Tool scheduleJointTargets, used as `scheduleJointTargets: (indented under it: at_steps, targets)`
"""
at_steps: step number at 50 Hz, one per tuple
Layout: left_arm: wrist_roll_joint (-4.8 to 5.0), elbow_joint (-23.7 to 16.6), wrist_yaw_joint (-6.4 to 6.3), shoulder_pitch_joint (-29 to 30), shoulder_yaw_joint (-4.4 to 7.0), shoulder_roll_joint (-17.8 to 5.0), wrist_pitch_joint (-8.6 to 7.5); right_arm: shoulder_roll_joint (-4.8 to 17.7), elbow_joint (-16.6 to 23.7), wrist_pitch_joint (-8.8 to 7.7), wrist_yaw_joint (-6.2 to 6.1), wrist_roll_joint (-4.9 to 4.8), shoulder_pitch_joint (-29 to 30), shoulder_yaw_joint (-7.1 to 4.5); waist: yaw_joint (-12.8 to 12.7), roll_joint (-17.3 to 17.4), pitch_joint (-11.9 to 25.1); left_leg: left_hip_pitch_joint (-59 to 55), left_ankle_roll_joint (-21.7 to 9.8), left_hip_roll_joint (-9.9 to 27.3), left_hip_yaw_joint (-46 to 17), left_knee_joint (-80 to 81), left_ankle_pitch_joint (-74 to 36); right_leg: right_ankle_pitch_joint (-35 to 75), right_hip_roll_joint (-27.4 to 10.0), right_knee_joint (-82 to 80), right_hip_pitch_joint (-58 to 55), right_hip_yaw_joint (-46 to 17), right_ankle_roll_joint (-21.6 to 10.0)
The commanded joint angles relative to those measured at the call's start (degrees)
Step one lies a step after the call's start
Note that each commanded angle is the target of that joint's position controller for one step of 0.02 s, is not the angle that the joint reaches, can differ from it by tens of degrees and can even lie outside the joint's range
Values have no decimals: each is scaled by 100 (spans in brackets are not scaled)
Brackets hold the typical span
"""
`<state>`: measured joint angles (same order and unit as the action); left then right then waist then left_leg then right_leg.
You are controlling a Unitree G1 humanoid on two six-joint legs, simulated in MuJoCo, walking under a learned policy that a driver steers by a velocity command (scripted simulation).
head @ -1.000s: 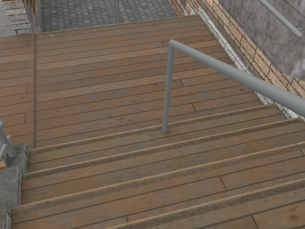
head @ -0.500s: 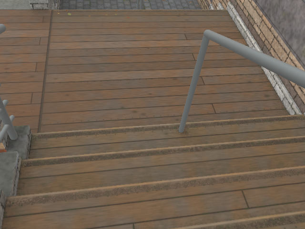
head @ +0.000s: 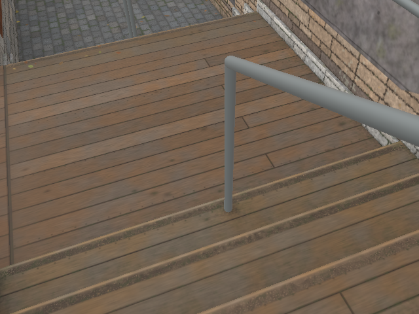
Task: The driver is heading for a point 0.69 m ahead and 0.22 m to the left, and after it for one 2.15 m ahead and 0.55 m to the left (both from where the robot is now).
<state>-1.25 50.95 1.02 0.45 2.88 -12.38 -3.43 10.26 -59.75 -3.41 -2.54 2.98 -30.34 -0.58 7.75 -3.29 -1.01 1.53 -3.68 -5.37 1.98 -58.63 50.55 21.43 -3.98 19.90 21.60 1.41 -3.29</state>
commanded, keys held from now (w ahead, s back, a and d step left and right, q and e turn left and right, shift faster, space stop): w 0.16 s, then w+q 0.84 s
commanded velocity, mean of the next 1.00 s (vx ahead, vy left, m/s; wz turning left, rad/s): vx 0.50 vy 0.00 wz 0.36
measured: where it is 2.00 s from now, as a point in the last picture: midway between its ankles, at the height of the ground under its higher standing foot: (143, 276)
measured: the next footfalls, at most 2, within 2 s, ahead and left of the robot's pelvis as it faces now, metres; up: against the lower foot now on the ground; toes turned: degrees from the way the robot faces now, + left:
right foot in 0.02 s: +0.16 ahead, -0.10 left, -0.15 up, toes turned -3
left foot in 0.60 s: +0.47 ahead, +0.11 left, -0.31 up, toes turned +12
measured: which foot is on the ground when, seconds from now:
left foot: down 0.00-0.02, up 0.04-0.58, down 0.60-1.00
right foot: up 0.00-0.00, down 0.02-0.60, up 0.62-1.00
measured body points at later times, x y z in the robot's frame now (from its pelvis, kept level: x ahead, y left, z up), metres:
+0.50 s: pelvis +0.27 +0.00 -0.11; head +0.28 +0.00 +0.34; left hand +0.16 +0.21 -0.26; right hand +0.43 -0.22 -0.24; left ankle +0.43 +0.13 -0.81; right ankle +0.12 -0.09 -0.78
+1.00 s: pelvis +0.52 +0.05 -0.22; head +0.51 +0.06 +0.23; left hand +0.61 +0.35 -0.31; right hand +0.57 -0.21 -0.35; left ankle +0.43 +0.10 -0.93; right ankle +0.75 -0.06 -0.89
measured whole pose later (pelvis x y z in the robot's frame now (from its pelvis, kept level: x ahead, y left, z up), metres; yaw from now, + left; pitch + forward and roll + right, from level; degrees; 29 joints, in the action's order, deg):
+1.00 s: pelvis +0.52 +0.05 -0.22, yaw +24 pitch +1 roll +0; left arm -2.9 47.8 0.5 -2.6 4.1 -14.2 -1.5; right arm 11.9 -54.0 -2.6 -1.7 1.1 -28.4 -3.1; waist 5.2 -1.6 2.0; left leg 13.0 -7.4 -9.4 -8.9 -39.5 26.0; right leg 13.3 -4.5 47.5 40.2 -7.0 2.9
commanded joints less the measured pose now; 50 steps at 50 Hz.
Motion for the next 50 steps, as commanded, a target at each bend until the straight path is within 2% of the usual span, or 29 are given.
scheduleJointTargets:
  at_steps: [1,2,3,4,5,7,8,11,12,13,14,17,20,26,29,30,31,32,33,34,35,37,38,40,41,42,44,46,50]
  targets:
    - [-144,788,-110,-2789,323,-825,-85,840,-209,135,-95,-66,-616,-210,-1241,-389,242,1938,-659,492,-649,-3259,-3281,62,-249,-135,-3203,-151,-172]
    - [-144,812,-21,-3281,233,-965,-69,351,-119,13,-35,-368,-1309,-202,-952,-847,1396,3824,-347,104,-731,-5223,155,2887,-1387,2594,-5363,-1073,-547]
    - [125,729,26,-3306,281,-1053,-8,788,196,-18,-58,-483,-1206,-249,-1180,-721,2044,4830,-298,364,-851,-5051,-675,1425,-1867,2215,-5842,-2153,-1061]
    - [186,651,-67,-2833,422,-1404,60,856,496,45,-69,-321,-294,-279,-1234,-1027,1299,5607,-172,463,-457,-4959,-1608,-2461,-2204,642,-4631,-3136,-1715]
    - [179,416,-137,-2256,279,-875,117,990,605,114,-6,-71,477,-314,-1118,63,394,5387,-146,750,-280,-4458,-2213,-4257,-1842,-198,-3180,-2960,-1533]
    - [19,402,-172,-1871,180,-653,-13,851,552,229,143,46,592,-334,-698,327,-216,4080,-26,1046,-836,-2374,-3253,-2853,-1623,-63,-1080,-2515,-1452]
    - [44,509,-184,-1949,114,-461,-68,436,456,365,205,67,531,-257,-482,429,-423,3537,223,1182,-850,-1484,-3654,-2473,-1340,-153,-140,-2004,-1419]
    - [79,761,-181,-2429,149,-528,-122,270,390,461,312,99,449,-229,-472,5,-92,3395,274,1096,-692,-688,-4074,-706,-1126,104,-475,-1476,-1355]
    - [-27,740,-132,-2459,179,-613,-142,394,298,478,338,36,253,-273,-425,-24,74,3393,116,955,-684,-908,-4698,-334,-1122,329,-603,-1298,-1290]
    - [-55,716,-109,-2548,183,-674,-115,491,271,489,328,-15,404,-317,-506,8,84,3606,-16,948,-749,-831,-4851,-527,-1121,304,-720,-1197,-1232]
    - [62,842,-142,-2634,119,-328,-167,610,481,418,351,-72,957,-390,-607,145,-85,4193,-135,1020,-1164,-82,-5863,-1647,-823,380,-1133,-1002,-974]
    - [124,929,-232,-2836,-3,-50,-331,512,832,346,468,25,1892,-337,-788,123,-434,4282,-232,842,-1091,967,-7461,-3081,-619,703,-817,-563,-657]
    - [86,796,-369,-2817,-83,-185,-330,322,1050,226,565,8,2346,-252,-922,250,-374,3514,-284,602,-844,1514,-8411,-3731,-663,1212,-249,-257,-467]
    - [-77,1003,-534,-3483,-134,-402,-145,265,1362,156,534,-78,3315,-108,-1632,87,-1183,3204,-256,700,-24,3318,-7297,-2477,-733,2500,-980,-53,-418]
    - [-157,1119,-560,-3549,-71,-640,38,515,692,132,413,-121,1561,-239,-963,200,-361,1325,-425,466,388,4056,-6480,-869,-685,5038,-1285,141,-548]
    - [-151,1102,-504,-3497,34,-755,48,670,345,172,395,-106,625,-359,-473,590,256,-216,-423,550,336,4248,-6757,-1773,-404,6652,-627,405,-476]
    - [11,989,-485,-3950,27,-361,-23,1303,306,127,468,-50,245,-501,-669,1852,901,-2737,-1158,1700,-703,2034,-10530,-6777,235,9384,2031,796,-32]
    - [201,676,-491,-3604,-17,-523,-56,1522,409,189,473,-341,-384,-586,-57,1551,2229,-4230,-2109,2635,-2140,1370,-10507,-7227,149,10466,3499,193,152]
    - [262,229,-449,-2626,2,-665,-105,1618,575,253,349,-308,-537,-587,356,1107,2347,-4184,-2646,3005,-3045,2489,-7927,-6788,129,10248,4571,95,357]
    - [67,-110,-428,-1799,-77,-500,-62,1436,597,339,161,-234,-139,-578,206,959,1621,-3077,-2401,2902,-3409,3498,-5321,-5999,24,9457,4772,-131,254]
    - [-106,-29,-401,-1712,19,-672,-3,1102,764,329,91,-161,520,-437,-217,127,698,-1478,-2034,2701,-3134,3774,-4857,-5163,-242,8066,4164,-302,249]
    - [-252,297,-300,-2266,71,-498,216,728,902,105,182,-54,1252,-299,-841,-184,172,766,-1619,2116,-2461,3598,-5633,-4363,-470,6279,2634,-487,290]
    - [-270,220,-245,-1981,75,-344,270,737,947,-21,184,-148,1517,-307,-985,-10,-46,1929,-1412,1418,-1901,3953,-5313,-3382,-372,4716,1623,-429,458]
    - [-370,97,-165,-1772,65,-210,309,1032,819,-38,143,-254,1290,-372,-968,724,272,2043,-1508,1265,-1930,3764,-6455,-2937,-84,4400,975,-91,544]
    - [-301,31,-153,-1680,17,-145,315,1100,941,19,149,-320,1314,-407,-1022,825,426,1947,-1551,1303,-2024,3711,-6497,-2738,-110,4350,1047,-140,606]
    - [-169,125,-132,-1886,35,-242,345,1125,947,43,203,-298,1207,-448,-1041,883,548,1810,-1518,1266,-2064,3577,-6151,-2051,-124,4496,1092,-158,556]
    - [-151,-330,-122,-640,207,-616,299,810,805,6,169,-235,572,-394,-616,730,-11,832,-1596,1305,-2993,3485,-4000,-1390,-255,3881,2941,-686,487]
    - [-182,-547,-97,-116,265,-762,234,901,835,-25,105,-165,199,-430,-436,480,-233,455,-1688,1358,-3593,3499,-3178,-1496,-257,3426,3493,-979,540]
    - [-178,-672,3,-135,165,-400,89,834,1099,37,37,-190,598,-344,-552,628,-91,2020,-1407,700,-3023,2658,-2674,-209,181,2437,1487,-732,652]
